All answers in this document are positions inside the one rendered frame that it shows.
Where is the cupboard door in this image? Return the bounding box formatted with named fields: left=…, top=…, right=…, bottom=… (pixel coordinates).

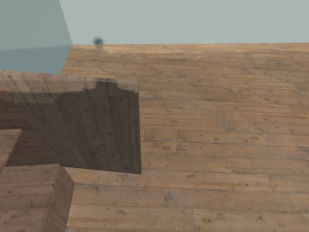
left=0, top=70, right=142, bottom=175

